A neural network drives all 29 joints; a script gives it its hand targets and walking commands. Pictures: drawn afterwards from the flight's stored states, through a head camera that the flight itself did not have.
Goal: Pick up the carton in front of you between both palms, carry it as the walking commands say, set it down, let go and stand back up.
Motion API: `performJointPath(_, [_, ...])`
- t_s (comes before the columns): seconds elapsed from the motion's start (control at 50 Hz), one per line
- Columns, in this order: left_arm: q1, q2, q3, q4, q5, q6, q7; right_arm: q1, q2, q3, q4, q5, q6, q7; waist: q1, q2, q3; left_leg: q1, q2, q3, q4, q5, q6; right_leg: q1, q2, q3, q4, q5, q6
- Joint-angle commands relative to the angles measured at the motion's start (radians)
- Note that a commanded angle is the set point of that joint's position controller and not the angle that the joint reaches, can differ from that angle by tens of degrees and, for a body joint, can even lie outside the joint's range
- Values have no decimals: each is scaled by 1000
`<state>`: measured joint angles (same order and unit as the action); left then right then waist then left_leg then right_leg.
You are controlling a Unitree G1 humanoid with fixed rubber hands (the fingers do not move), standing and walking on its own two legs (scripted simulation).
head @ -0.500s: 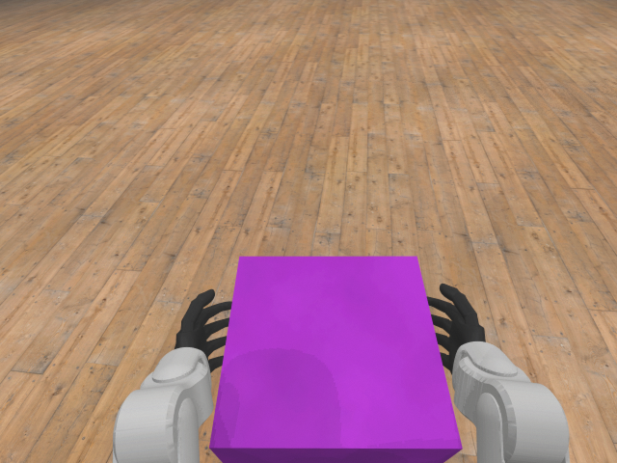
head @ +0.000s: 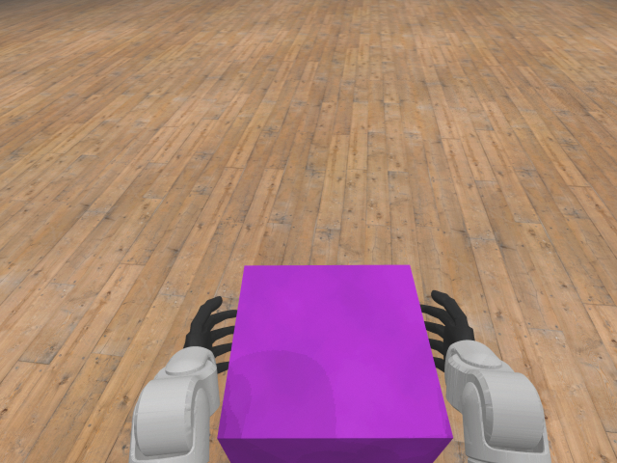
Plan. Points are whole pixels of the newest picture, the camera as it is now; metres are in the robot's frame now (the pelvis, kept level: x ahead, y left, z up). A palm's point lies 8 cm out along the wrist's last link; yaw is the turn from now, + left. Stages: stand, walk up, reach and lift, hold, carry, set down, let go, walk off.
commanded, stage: carry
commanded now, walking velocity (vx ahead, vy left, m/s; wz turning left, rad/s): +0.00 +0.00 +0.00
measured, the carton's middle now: (327, 385) +0.24 +0.00 +0.00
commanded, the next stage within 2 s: hold in 0.96 s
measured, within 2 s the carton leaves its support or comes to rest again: neither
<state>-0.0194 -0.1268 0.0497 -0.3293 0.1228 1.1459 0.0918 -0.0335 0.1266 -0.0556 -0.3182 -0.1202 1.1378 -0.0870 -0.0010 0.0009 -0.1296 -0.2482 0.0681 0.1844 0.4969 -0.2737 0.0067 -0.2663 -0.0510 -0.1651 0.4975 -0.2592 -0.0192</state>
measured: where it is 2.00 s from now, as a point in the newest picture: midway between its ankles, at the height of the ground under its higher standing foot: outside the picture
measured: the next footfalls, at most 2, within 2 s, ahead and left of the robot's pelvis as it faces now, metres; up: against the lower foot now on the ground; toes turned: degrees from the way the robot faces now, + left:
none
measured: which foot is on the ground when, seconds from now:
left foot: down 0.00-1.00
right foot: down 0.00-1.00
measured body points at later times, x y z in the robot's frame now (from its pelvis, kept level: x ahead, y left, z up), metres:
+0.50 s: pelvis -0.02 +0.00 +0.00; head -0.03 +0.00 +0.45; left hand +0.28 +0.15 +0.02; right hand +0.28 -0.15 +0.02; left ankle -0.01 +0.11 -0.74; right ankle +0.00 -0.10 -0.74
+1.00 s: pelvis -0.01 +0.00 +0.00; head -0.02 +0.00 +0.45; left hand +0.28 +0.15 +0.03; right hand +0.29 -0.15 +0.03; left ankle -0.01 +0.11 -0.74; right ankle +0.00 -0.11 -0.74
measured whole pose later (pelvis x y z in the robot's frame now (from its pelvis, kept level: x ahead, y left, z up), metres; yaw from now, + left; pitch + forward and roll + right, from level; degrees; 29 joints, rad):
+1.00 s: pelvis -0.01 +0.00 +0.00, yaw +0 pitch +0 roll +0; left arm -0.18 -0.14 0.15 0.13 0.23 0.73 0.03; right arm -0.19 0.14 -0.15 0.13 -0.23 0.73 -0.03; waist 0.00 0.00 -0.04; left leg -0.22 0.04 0.12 0.47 -0.25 0.02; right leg -0.24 -0.04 -0.12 0.47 -0.20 -0.02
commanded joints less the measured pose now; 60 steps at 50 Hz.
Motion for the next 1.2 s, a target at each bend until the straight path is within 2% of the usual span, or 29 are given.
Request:
performJointPath(0.0, [-429,-717,-568,-44,-249,-77,-162,-402,736,575,-27,248,-67,155,0,0,-114,30,104,-113,-90,121,10,31,-111,116,-89,146,-6])
performJointPath(0.16, [-470,-725,-499,124,-184,-218,-201,-438,751,507,140,181,-208,194,0,1,-137,28,105,-116,-89,120,9,32,-112,117,-90,146,-9])
performJointPath(0.34, [-564,-760,-405,360,-119,-422,-251,-533,781,409,375,112,-409,247,0,0,-163,37,102,-116,-84,128,7,38,-111,116,-83,153,-8])
performJointPath(0.44, [-636,-834,-411,437,-120,-519,-282,-601,851,416,462,108,-506,279,-1,0,-189,49,100,-115,-79,144,7,52,-110,114,-76,168,-8])
performJointPath(0.5, [-648,-879,-439,434,-132,-529,-294,-610,898,445,461,120,-516,291,-2,1,-207,61,101,-114,-70,168,7,62,-110,113,-69,190,-7])
performJointPath(0.58, [-625,-911,-488,380,-160,-491,-295,-584,932,494,406,150,-477,291,-1,1,-223,69,103,-113,-55,204,6,72,-115,113,-57,230,-7])
performJointPath(0.68, [-581,-882,-457,388,-140,-450,-291,-546,900,461,410,132,-437,286,-1,-1,-210,60,105,-112,-48,220,7,67,-117,112,-50,254,-7])
performJointPath(0.94, [-614,-895,-461,384,-150,-452,-294,-576,916,467,405,142,-438,289,-1,0,-201,59,104,-112,-54,207,5,65,-115,111,-57,232,-4])
performJointPath(0.96, [-512,-913,-432,375,-137,-444,-299,-474,930,446,386,139,-431,293,-2,8,-133,177,-155,-263,-102,468,29,262,130,256,-90,522,-5])
performJointPath(0.98, [-508,-884,-416,348,-124,-460,-288,-482,881,441,350,122,-444,286,14,16,-195,201,-138,-285,-118,469,34,328,108,273,-79,576,-5])
performJointPath(1.0, [-533,-869,-421,339,-110,-457,-290,-470,880,421,364,108,-444,286,1,4,-160,175,-132,-286,-126,490,20,354,118,266,-87,546,-1])
performJointPath(1.06, [-567,-871,-405,387,-114,-464,-296,-520,891,416,391,102,-450,282,2,-22,-127,213,-151,-280,-141,437,8,333,133,262,-126,483,18])
performJointPath(1.08, [-584,-877,-411,395,-115,-466,-296,-544,898,421,397,109,-453,284,6,-3,-132,226,-154,-277,-149,385,7,328,136,257,-130,420,18])
performJointPath(1.18, [-634,-908,-388,451,-103,-462,-309,-595,926,399,455,102,-451,303,6,-2,-71,205,-149,-277,-163,245,13,274,131,251,-150,254,12])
